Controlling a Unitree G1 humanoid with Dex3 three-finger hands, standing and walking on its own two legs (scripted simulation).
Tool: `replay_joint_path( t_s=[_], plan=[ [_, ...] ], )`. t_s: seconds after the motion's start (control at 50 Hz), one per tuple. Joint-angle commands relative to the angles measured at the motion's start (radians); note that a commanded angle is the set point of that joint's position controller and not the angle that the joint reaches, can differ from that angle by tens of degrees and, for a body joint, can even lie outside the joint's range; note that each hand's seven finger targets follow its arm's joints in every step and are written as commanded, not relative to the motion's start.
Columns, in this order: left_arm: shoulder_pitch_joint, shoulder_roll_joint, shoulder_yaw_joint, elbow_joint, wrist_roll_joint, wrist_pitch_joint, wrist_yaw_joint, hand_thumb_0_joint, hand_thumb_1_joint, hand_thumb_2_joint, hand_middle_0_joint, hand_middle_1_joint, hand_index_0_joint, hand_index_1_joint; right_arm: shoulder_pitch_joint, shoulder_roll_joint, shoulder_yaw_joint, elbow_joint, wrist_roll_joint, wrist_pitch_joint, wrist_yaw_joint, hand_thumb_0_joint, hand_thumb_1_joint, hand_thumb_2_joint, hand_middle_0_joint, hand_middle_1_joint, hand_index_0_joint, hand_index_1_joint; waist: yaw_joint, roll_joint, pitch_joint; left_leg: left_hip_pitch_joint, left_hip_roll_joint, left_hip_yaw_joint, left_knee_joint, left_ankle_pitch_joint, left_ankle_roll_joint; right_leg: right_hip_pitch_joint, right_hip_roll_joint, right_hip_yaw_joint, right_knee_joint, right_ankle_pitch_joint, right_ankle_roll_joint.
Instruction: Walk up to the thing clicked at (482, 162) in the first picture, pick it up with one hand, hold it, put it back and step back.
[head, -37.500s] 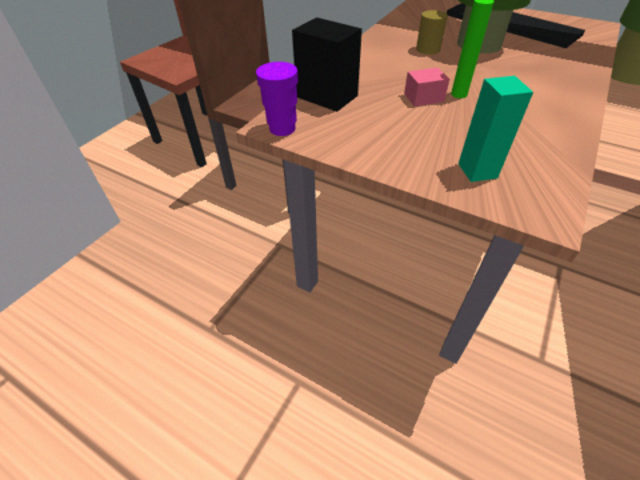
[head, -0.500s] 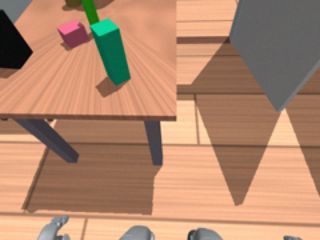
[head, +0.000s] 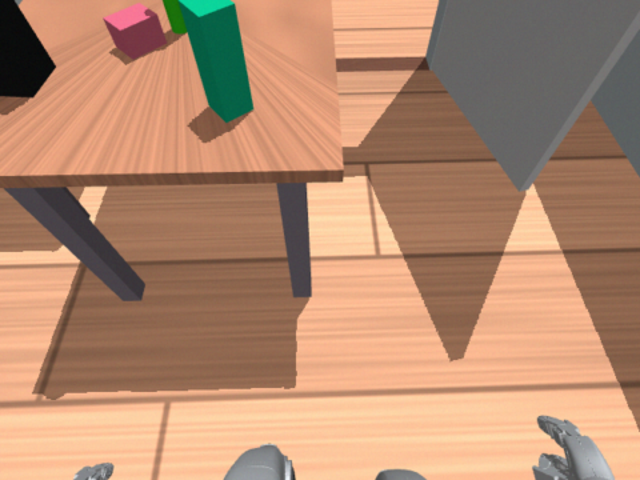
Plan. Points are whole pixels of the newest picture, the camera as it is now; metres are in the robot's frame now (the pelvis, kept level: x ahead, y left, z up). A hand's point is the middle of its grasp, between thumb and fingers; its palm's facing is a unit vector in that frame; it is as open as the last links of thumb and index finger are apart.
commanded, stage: step back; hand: left
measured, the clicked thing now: (220, 61) +0.73 +0.21 +0.06
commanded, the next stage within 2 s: none
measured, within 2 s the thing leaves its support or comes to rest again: neither
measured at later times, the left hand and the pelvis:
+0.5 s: hand out of the picture -0.01 +0.28 -0.14, palm faces +0.05 -0.93 -0.36, open 7.3 cm; pelvis -0.13 +0.01 +0.01, yaw +4 degrees
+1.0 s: hand out of the picture -0.23 +0.23 -0.12, palm faces +0.00 -0.90 -0.44, open 7.4 cm; pelvis -0.29 -0.05 +0.01, yaw +0 degrees
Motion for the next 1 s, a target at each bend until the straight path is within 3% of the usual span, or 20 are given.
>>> replay_joint_path(
  t_s=[0.0, 0.02, 0.04, 0.12, 0.24, 0.32, 0.34, 0.38, 0.4, 0.42, 0.48, 0.6, 0.68, 0.76, 0.78, 0.8, 0.82, 0.84, 0.9, 0.98],
  plan=[
    [0.09, 0.269, 0.076, -0.057, 0.031, -0.048, 0.011, 0.0, 0.9, 0.9, -0.2, -0.3, -0.2, -0.3, 0.002, -0.184, -0.046, -0.083, 0.023, -0.001, -0.011, 0.0, -0.9, -0.9, 0.2, 0.3, 0.2, 0.3, 0.0, -0.112, -0.281, -0.054, 0.024, -0.141, 0.104, 0.09, 0.045, 0.143, -0.199, 0.287, -0.259, 0.402, -0.108],
    [0.022, 0.328, 0.087, -0.082, 0.013, -0.043, 0.004, 0.0, 0.9, 0.9, -0.2, -0.3, -0.2, -0.3, -0.017, -0.17, -0.043, -0.082, 0.023, 0.005, -0.021, 0.0, -0.9, -0.9, 0.2, 0.3, 0.2, 0.3, 0.023, -0.248, -0.231, -0.091, -0.118, -0.104, 0.33, -0.314, 0.001, 0.014, -0.373, 0.432, -0.305, 0.483, -0.275],
    [-0.021, 0.347, 0.089, -0.117, 0.021, -0.049, 0.007, 0.0, 0.9, 0.9, -0.2, -0.3, -0.2, -0.3, -0.004, -0.195, -0.059, -0.067, 0.019, 0.009, -0.03, 0.0, -0.9, -0.9, 0.2, 0.3, 0.2, 0.3, 0.024, -0.255, -0.18, -0.053, -0.095, -0.197, 0.499, -0.382, -0.011, -0.119, -0.435, 0.522, -0.306, 0.539, -0.339],
    [-0.091, 0.218, 0.066, -0.151, 0.011, -0.038, 0.016, 0.0, 0.9, 0.9, -0.2, -0.3, -0.2, -0.3, 0.079, -0.193, -0.046, -0.017, 0.023, 0.001, -0.027, 0.0, -0.9, -0.9, 0.2, 0.3, 0.2, 0.3, -0.035, -0.123, -0.164, -0.102, -0.156, -0.22, 0.549, -0.223, -0.016, -0.041, -0.216, 0.152, -0.213, 0.609, -0.189],
    [0.038, 0.206, 0.066, -0.159, 0.018, -0.021, 0.024, 0.0, 0.9, 0.9, -0.2, -0.3, -0.2, -0.3, 0.061, -0.172, -0.032, -0.049, 0.01, -0.023, -0.036, 0.0, -0.9, -0.9, 0.2, 0.3, 0.2, 0.3, 0.048, -0.191, -0.266, -0.167, -0.095, -0.134, 0.219, -0.261, -0.048, 0.269, -0.244, 0.174, -0.125, 0.72, -0.224],
    [-0.042, 0.22, 0.058, -0.189, -0.003, -0.002, 0.016, 0.0, 0.9, 0.9, -0.2, -0.3, -0.2, -0.3, 0.184, -0.177, -0.051, -0.002, -0.007, -0.036, -0.029, 0.0, -0.9, -0.9, 0.2, 0.3, 0.2, 0.3, -0.023, -0.185, -0.314, 0.066, -0.061, -0.063, -0.227, 0.022, -0.007, 0.176, -0.211, 0.131, 0.004, 0.621, -0.155],
    [-0.059, 0.212, 0.05, -0.197, -0.005, 0.006, 0.011, 0.0, 0.9, 0.9, -0.2, -0.3, -0.2, -0.3, 0.199, -0.185, -0.06, 0.005, -0.013, -0.038, -0.027, 0.0, -0.9, -0.9, 0.2, 0.3, 0.2, 0.3, -0.033, -0.15, -0.301, 0.146, -0.039, -0.096, -0.29, 0.161, 0.007, 0.076, -0.183, 0.125, 0.024, 0.499, -0.118],
    [-0.044, 0.151, 0.039, -0.209, -0.011, 0.009, 0.011, 0.0, 0.9, 0.9, -0.2, -0.3, -0.2, -0.3, 0.119, -0.331, -0.089, -0.024, -0.037, -0.038, -0.02, 0.0, -0.9, -0.9, 0.2, 0.3, 0.2, 0.3, -0.01, 0.203, -0.259, 0.261, 0.295, -0.534, -0.337, 0.398, 0.165, -0.296, 0.085, 0.012, 0.298, -0.172, -0.031],
    [-0.1, 0.192, 0.061, -0.204, 0.004, 0.012, 0.027, 0.0, 0.9, 0.9, -0.2, -0.3, -0.2, -0.3, 0.114, -0.382, -0.098, -0.038, -0.03, -0.036, -0.017, 0.0, -0.9, -0.9, 0.2, 0.3, 0.2, 0.3, -0.071, 0.217, -0.231, 0.042, 0.41, -0.621, -0.356, 0.372, 0.287, -0.203, 0.079, 0.121, 0.49, -0.307, -0.013],
    [-0.107, 0.213, 0.064, -0.192, 0.009, 0.014, 0.028, 0.0, 0.9, 0.9, -0.2, -0.3, -0.2, -0.3, 0.073, -0.355, -0.098, -0.041, -0.029, -0.042, -0.023, 0.0, -0.9, -0.9, 0.2, 0.3, 0.2, 0.3, -0.054, 0.189, -0.174, -0.028, 0.406, -0.608, -0.378, 0.308, 0.298, -0.192, 0.058, 0.162, 0.598, -0.255, -0.019],
    [0.023, 0.196, 0.07, -0.132, -0.013, 0.016, 0.011, 0.0, 0.9, 0.9, -0.2, -0.3, -0.2, -0.3, -0.034, -0.238, -0.062, -0.068, -0.03, -0.047, -0.029, 0.0, -0.9, -0.9, 0.2, 0.3, 0.2, 0.3, 0.047, 0.12, -0.155, 0.07, 0.217, -0.289, -0.297, 0.419, 0.194, -0.27, 0.095, 0.169, 0.69, -0.101, -0.016],
    [0.002, 0.174, 0.061, -0.142, 0.006, 0.001, -0.001, 0.0, 0.9, 0.9, -0.2, -0.3, -0.2, -0.3, 0.097, -0.232, -0.07, -0.067, -0.019, -0.038, -0.026, 0.0, -0.9, -0.9, 0.2, 0.3, 0.2, 0.3, -0.042, 0.161, -0.207, 0.276, 0.197, -0.256, -0.247, 0.392, 0.224, -0.269, 0.061, 0.088, 0.426, -0.114, 0.045],
    [0.033, 0.173, 0.051, -0.117, 0.004, -0.004, -0.005, 0.0, 0.9, 0.9, -0.2, -0.3, -0.2, -0.3, 0.09, -0.268, -0.08, -0.09, -0.028, -0.023, -0.019, 0.0, -0.9, -0.9, 0.2, 0.3, 0.2, 0.3, -0.046, 0.226, -0.279, 0.254, 0.226, -0.26, -0.231, 0.303, 0.226, -0.13, -0.005, 0.002, 0.147, -0.121, 0.035],
    [0.202, 0.179, 0.062, -0.027, 0.008, -0.01, -0.012, 0.0, 0.9, 0.9, -0.2, -0.3, -0.2, -0.3, 0.009, -0.28, -0.075, -0.111, -0.017, 0.003, -0.013, 0.0, -0.9, -0.9, 0.2, 0.3, 0.2, 0.3, 0.029, 0.208, -0.329, 0.088, 0.18, -0.212, -0.149, 0.206, 0.139, 0.113, -0.007, -0.064, -0.214, 0.085, -0.028],
    [0.183, 0.226, 0.076, -0.034, 0.021, -0.011, -0.013, 0.0, 0.9, 0.9, -0.2, -0.3, -0.2, -0.3, 0.024, -0.242, -0.065, -0.114, -0.01, 0.004, -0.012, 0.0, -0.9, -0.9, 0.2, 0.3, 0.2, 0.3, 0.02, 0.105, -0.293, -0.043, 0.111, -0.193, -0.075, 0.077, 0.082, 0.138, -0.072, 0.072, -0.238, 0.053, -0.059],
    [0.166, 0.303, 0.096, -0.061, 0.031, -0.015, -0.014, 0.0, 0.9, 0.9, -0.2, -0.3, -0.2, -0.3, 0.024, -0.179, -0.046, -0.134, 0.0, 0.0, -0.015, 0.0, -0.9, -0.9, 0.2, 0.3, 0.2, 0.3, 0.024, -0.145, -0.238, -0.228, -0.061, -0.14, 0.102, -0.156, 0.016, 0.11, -0.262, 0.372, -0.302, 0.034, -0.123],
    [0.052, 0.397, 0.111, -0.106, 0.034, -0.01, -0.014, 0.0, 0.9, 0.9, -0.2, -0.3, -0.2, -0.3, -0.012, -0.195, -0.06, -0.141, -0.003, -0.001, -0.035, 0.0, -0.9, -0.9, 0.2, 0.3, 0.2, 0.3, 0.059, -0.279, -0.182, -0.178, -0.113, -0.149, 0.356, -0.326, -0.028, -0.155, -0.443, 0.503, -0.381, 0.023, -0.293],
    [-0.028, 0.381, 0.108, -0.133, 0.023, -0.016, -0.006, 0.0, 0.9, 0.9, -0.2, -0.3, -0.2, -0.3, 0.003, -0.237, -0.08, -0.12, 0.002, 0.0, -0.038, 0.0, -0.9, -0.9, 0.2, 0.3, 0.2, 0.3, 0.025, -0.265, -0.096, -0.109, -0.062, -0.216, 0.482, -0.308, -0.025, -0.338, -0.472, 0.529, -0.423, -0.011, -0.308],
    [-0.138, 0.235, 0.068, -0.152, 0.022, -0.023, 0.004, 0.0, 0.9, 0.9, -0.2, -0.3, -0.2, -0.3, 0.106, -0.203, -0.052, -0.052, 0.014, -0.005, -0.03, 0.0, -0.9, -0.9, 0.2, 0.3, 0.2, 0.3, -0.062, -0.14, -0.102, -0.125, -0.157, -0.207, 0.544, -0.16, -0.013, -0.184, -0.23, 0.105, -0.238, 0.388, -0.175],
    [-0.003, 0.214, 0.065, -0.155, 0.029, -0.016, 0.014, 0.0, 0.9, 0.9, -0.2, -0.3, -0.2, -0.3, 0.094, -0.17, -0.031, -0.07, 0.005, -0.026, -0.039, 0.0, -0.9, -0.9, 0.2, 0.3, 0.2, 0.3, 0.015, -0.193, -0.169, -0.172, -0.13, -0.132, 0.366, -0.209, -0.034, 0.063, -0.213, 0.078, -0.156, 0.554, -0.183]
  ],
)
